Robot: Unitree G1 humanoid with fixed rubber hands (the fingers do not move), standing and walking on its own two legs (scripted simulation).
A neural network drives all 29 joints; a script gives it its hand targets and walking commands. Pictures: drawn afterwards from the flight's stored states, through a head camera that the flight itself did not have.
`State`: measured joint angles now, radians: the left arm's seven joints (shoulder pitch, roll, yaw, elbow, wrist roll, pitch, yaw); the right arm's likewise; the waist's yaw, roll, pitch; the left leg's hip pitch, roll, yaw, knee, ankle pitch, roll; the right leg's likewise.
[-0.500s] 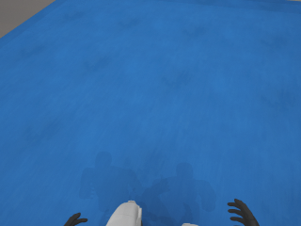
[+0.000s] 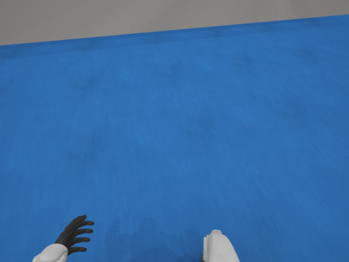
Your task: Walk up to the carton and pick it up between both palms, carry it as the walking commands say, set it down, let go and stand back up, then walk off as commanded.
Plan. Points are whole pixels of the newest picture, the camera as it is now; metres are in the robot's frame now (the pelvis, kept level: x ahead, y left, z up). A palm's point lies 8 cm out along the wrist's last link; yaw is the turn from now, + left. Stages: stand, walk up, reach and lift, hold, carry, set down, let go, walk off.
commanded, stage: walk up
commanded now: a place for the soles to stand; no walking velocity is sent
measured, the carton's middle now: out of the picture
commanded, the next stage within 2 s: none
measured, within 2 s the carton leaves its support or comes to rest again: neither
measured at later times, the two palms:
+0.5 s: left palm (127, 172) +0.42 +0.15 -0.13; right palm (282, 149) +0.46 -0.38 -0.07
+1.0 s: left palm (210, 77) +1.00 -0.22 -0.13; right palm (287, 156) +0.48 -0.43 -0.14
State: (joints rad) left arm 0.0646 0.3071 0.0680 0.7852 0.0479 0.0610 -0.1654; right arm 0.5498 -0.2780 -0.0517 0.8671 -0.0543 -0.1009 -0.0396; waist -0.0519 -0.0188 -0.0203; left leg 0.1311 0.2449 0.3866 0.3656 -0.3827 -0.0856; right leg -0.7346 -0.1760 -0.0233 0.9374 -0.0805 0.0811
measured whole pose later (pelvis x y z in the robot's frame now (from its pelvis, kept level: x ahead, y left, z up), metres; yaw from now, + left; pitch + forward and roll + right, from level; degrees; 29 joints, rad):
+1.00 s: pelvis +0.71 -0.27 -0.04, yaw -36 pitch +3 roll -4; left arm 0.01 0.23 0.01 0.71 0.07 -0.03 -0.09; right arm 0.55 -0.27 -0.01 0.88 -0.01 -0.04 -0.01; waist -0.06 0.04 0.06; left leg 0.06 0.25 0.26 0.83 -0.58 0.00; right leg -0.63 0.07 -0.13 0.71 -0.19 -0.09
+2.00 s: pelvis +1.17 -0.72 +0.01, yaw -48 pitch -2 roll +0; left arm 0.41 0.20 0.01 0.86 0.03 -0.07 -0.01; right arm 0.24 -0.23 -0.03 0.69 -0.06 -0.05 0.04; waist 0.06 0.01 0.01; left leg -0.62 0.09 0.06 0.93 -0.30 0.01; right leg -0.13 0.01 -0.08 0.54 -0.37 -0.05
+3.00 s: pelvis +1.39 -1.25 +0.01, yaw -47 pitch -2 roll +0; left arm 0.46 0.19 0.04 0.88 0.03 -0.04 -0.01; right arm 0.23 -0.18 -0.03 0.74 -0.05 -0.03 0.01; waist 0.07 0.01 0.04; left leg -0.56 0.04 0.08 0.76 -0.15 0.03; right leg -0.07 0.03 -0.20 0.44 -0.34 -0.09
